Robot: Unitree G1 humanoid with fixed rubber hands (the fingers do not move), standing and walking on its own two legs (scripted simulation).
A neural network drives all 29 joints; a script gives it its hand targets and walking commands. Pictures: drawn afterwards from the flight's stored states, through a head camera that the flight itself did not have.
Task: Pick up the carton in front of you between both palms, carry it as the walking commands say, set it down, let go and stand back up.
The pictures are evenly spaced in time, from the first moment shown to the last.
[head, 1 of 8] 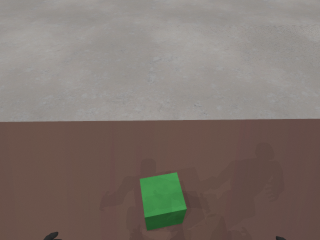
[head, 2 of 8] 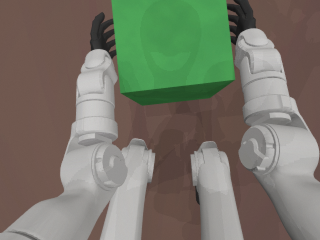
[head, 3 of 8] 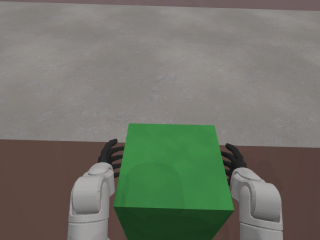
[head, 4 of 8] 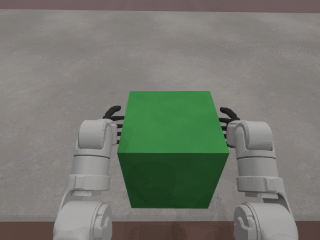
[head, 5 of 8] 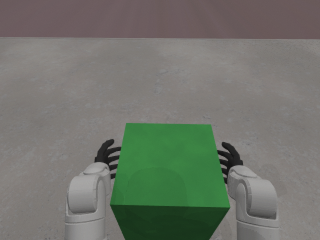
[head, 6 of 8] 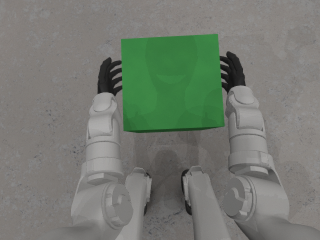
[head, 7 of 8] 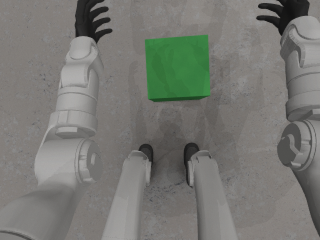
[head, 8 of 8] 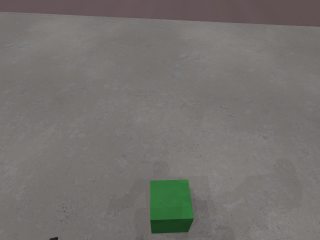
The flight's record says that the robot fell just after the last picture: no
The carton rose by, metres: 0.70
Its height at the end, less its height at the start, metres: -0.12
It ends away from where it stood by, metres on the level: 2.43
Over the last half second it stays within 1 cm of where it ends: yes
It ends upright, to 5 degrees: yes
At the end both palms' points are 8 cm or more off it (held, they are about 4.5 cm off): yes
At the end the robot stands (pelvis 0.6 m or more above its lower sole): yes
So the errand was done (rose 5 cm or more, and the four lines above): yes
